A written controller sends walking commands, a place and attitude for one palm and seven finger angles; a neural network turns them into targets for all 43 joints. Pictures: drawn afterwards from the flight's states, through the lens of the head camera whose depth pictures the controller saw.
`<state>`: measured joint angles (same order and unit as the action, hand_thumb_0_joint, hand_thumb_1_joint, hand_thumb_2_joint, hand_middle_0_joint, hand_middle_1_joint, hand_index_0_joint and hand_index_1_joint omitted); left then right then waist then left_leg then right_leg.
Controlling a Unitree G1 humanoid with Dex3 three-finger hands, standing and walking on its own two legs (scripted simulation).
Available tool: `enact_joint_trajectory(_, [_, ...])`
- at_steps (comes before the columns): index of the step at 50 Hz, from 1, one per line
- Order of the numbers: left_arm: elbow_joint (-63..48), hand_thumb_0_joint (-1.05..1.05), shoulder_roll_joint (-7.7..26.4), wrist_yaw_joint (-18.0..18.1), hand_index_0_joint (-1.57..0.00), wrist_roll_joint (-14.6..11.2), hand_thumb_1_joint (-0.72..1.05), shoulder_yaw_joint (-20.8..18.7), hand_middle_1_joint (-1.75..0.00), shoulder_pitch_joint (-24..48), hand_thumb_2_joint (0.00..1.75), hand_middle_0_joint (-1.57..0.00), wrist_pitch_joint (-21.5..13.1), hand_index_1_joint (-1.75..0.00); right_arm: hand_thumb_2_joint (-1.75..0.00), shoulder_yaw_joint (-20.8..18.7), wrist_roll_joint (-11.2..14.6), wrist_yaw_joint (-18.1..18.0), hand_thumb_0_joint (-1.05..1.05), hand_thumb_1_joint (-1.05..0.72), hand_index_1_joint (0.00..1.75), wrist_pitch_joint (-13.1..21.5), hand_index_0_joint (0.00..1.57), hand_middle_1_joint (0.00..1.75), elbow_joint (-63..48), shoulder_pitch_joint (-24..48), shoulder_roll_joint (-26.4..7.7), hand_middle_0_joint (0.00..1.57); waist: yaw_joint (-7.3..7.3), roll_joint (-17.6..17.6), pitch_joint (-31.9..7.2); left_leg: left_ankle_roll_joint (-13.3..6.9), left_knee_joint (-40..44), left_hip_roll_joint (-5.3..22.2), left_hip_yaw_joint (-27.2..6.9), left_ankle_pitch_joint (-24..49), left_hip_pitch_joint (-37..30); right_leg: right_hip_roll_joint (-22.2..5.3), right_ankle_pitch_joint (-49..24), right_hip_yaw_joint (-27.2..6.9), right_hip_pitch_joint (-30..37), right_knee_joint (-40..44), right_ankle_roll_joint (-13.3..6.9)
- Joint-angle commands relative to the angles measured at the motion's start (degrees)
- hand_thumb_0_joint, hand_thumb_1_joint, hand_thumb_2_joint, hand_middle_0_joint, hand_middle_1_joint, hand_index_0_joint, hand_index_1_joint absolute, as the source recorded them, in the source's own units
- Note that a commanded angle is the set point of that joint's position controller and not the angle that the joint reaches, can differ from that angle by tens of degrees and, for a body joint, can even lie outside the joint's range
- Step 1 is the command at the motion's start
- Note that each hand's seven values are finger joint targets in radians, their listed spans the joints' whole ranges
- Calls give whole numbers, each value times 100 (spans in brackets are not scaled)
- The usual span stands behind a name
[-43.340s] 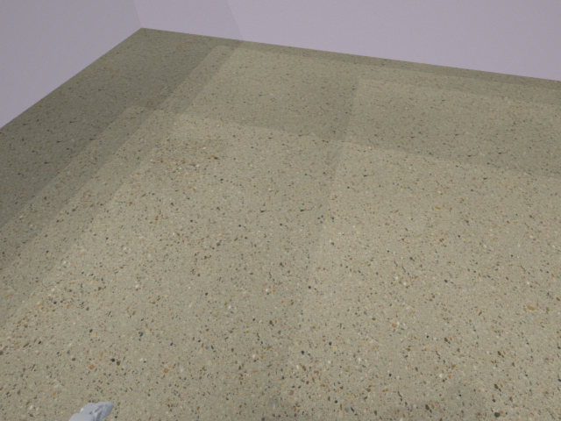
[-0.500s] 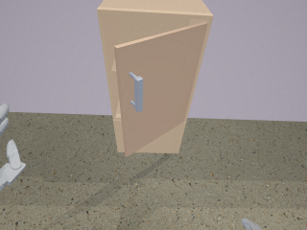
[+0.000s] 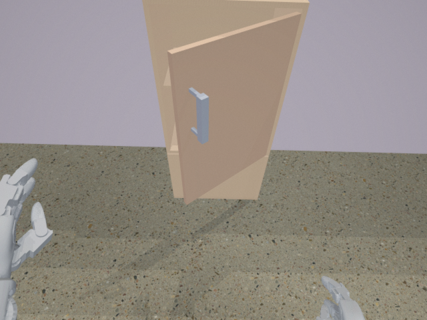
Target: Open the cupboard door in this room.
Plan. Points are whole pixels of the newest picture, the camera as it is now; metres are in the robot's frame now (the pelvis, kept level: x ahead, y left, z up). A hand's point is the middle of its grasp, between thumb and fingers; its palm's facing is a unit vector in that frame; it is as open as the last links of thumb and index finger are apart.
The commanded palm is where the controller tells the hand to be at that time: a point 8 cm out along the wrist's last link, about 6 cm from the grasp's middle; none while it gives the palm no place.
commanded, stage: let the arm hang, fingers relaxed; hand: left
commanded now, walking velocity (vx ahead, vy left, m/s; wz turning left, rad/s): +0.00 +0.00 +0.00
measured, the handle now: (198, 116) +0.59 +0.09 +0.05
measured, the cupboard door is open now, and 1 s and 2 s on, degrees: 39 39 39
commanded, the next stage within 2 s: look to check the result in 1.06 s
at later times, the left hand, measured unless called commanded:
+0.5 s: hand out of the picture -0.08 +0.19 -0.17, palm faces +0.05 -0.97 -0.22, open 7.3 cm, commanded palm none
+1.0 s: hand out of the picture +0.08 +0.20 -0.15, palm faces +0.03 -0.96 -0.28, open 7.4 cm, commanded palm none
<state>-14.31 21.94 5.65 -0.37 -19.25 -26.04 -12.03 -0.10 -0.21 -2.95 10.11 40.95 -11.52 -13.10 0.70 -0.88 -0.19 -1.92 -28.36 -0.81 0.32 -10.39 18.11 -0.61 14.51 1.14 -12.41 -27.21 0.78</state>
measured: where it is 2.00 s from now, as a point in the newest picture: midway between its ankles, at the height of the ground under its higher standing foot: outside the picture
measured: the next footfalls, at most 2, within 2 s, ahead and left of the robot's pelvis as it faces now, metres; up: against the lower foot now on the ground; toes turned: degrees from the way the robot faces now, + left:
none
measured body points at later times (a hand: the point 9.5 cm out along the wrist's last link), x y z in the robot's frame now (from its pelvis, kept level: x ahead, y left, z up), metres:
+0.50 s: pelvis -0.01 -0.01 +0.00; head +0.02 +0.00 +0.45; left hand -0.08 +0.24 -0.15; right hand +0.00 -0.27 -0.15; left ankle +0.05 +0.09 -0.74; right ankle -0.01 -0.13 -0.74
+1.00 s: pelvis +0.01 -0.02 +0.01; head +0.02 -0.03 +0.46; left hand +0.08 +0.25 -0.13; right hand +0.07 -0.28 -0.15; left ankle +0.05 +0.09 -0.74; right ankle -0.01 -0.13 -0.74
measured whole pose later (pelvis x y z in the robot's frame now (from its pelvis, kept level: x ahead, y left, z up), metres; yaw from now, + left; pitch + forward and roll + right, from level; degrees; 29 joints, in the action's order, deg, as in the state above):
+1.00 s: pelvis +0.01 -0.02 +0.01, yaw +2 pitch -2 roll +0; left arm 63.1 14.3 0.5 0.4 -1.0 -6.8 -0.8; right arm -0.9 -1.2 -0.7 -0.5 64.9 -7.8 -14.8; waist -0.9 -1.3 3.2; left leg -0.2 -21.4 -0.9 -1.8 -7.4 12.0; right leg -0.4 13.7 2.7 -6.6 -22.3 -0.6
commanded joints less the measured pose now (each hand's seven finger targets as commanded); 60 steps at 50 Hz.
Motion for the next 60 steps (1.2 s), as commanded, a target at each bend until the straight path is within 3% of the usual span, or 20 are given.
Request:
enact_joint_trajectory(1, [3087,0,-54,-559,-20,243,90,1171,-30,260,90,-20,1135,-30,-90,-355,-27,259,0,-90,30,-492,20,30,158,361,-1176,20,-53,67,-593,-379,387,1010,-1288,1412,221,-196,92,-144,-47,-550,-166])
enact_joint_trajectory(3, [3759,0,205,-561,-20,274,90,1253,-30,570,90,-20,1090,-30,-90,-320,-78,288,0,-90,30,-590,20,30,271,385,-1183,20,-29,833,-800,-236,228,745,-1101,1204,18,-351,-363,-310,190,-179,-299])
enact_joint_trajectory(4, [4111,0,313,-563,-20,265,90,1309,-30,821,90,-20,1080,-30,-90,-327,-82,303,0,-90,30,-648,20,30,377,454,-1246,20,-57,941,-704,-166,186,631,-964,947,-25,-488,-404,-414,119,13,-357])
enact_joint_trajectory(5, [4487,0,415,-561,-20,251,90,1362,-30,1076,90,-20,1088,-30,-90,-323,-88,313,0,-90,30,-711,20,30,504,530,-1273,20,-92,884,-538,-115,192,525,-881,701,-83,-590,-303,-502,-21,182,-400])
enact_joint_trajectory(8, [5510,0,524,-536,-20,201,90,1544,-30,1467,90,-20,1125,-30,-90,-254,-115,321,0,-90,30,-867,20,30,834,633,-1289,20,-116,21,-130,-52,568,489,-900,266,-274,-534,205,-564,-221,472,-417])
enact_joint_trajectory(9, [5844,0,468,-531,-20,181,90,1599,-30,1467,90,-20,1139,-30,-90,-223,-123,313,0,-90,30,-900,20,30,961,618,-1240,20,-112,-286,-84,-44,738,513,-930,55,-259,-499,321,-537,-168,496,-385])
enact_joint_trajectory(11, [6405,0,399,-527,-20,156,90,1662,-30,1358,90,-20,1144,-30,-90,-182,-110,287,0,-90,30,-941,20,30,1192,554,-1160,20,-81,-534,-65,-29,919,507,-939,-280,-307,-466,385,-524,-55,602,-368])
enact_joint_trajectory(14, [7012,0,280,-523,-20,135,90,1675,-30,1188,90,-20,1120,-30,-90,-181,-89,242,0,-90,30,-972,20,30,1502,342,-1041,20,-98,-630,-190,4,987,481,-892,-516,-497,-479,420,-522,33,773,-399])
enact_joint_trajectory(17, [7432,0,107,-514,-20,116,90,1692,-30,1036,90,-20,1133,-30,-90,-187,-81,193,0,-90,30,-1014,20,30,1748,132,-918,20,-113,-533,58,8,1021,464,-889,-717,-498,-489,621,-478,-124,926,-420])
enact_joint_trajectory(21, [7735,0,-56,-492,-20,107,90,1708,-30,885,90,-20,1141,-30,-90,-212,-81,142,0,-90,30,-1033,20,30,1947,-114,-858,20,-134,-216,99,-30,965,507,-884,-546,-638,-496,590,-404,-178,975,-434])
enact_joint_trajectory(28, [7890,0,-16,-456,-20,97,90,1712,-30,865,90,-20,1159,-30,-90,-238,-76,134,0,-90,30,-1061,20,30,2096,-203,-834,20,-96,124,383,-58,939,528,-851,-398,-597,-511,677,-315,-229,1026,-436])
enact_joint_trajectory(33, [7831,0,87,-445,-20,99,90,1687,-30,1039,90,-20,1150,-30,-90,-235,-86,160,0,-90,30,-1052,20,30,2151,-153,-815,20,-94,247,369,-49,898,492,-808,-199,-628,-537,664,-352,-183,1044,-439])
enact_joint_trajectory(43, [7649,0,296,-448,-20,105,90,1631,-30,1536,90,-20,1079,-30,-90,-228,-95,195,0,-90,30,-977,20,30,2163,187,-937,20,-67,165,237,-11,956,544,-809,504,-737,-581,13,-374,169,1040,-379])
enact_joint_trajectory(47, [7615,0,315,-456,-20,104,90,1632,-30,1705,90,-20,1064,-30,-90,-216,-113,197,0,-90,30,-953,20,30,2167,317,-1016,20,-88,-35,199,16,1016,564,-813,685,-818,-595,-202,-398,270,1055,-371])
enact_joint_trajectory(60, [7609,0,467,-457,-20,87,90,1621,-30,1934,90,-20,1022,-30,-90,-206,-95,174,0,-90,30,-926,20,30,2126,542,-1259,20,-103,-21,-110,59,996,645,-709,1201,-1151,-659,-1009,-409,615,1150,-358])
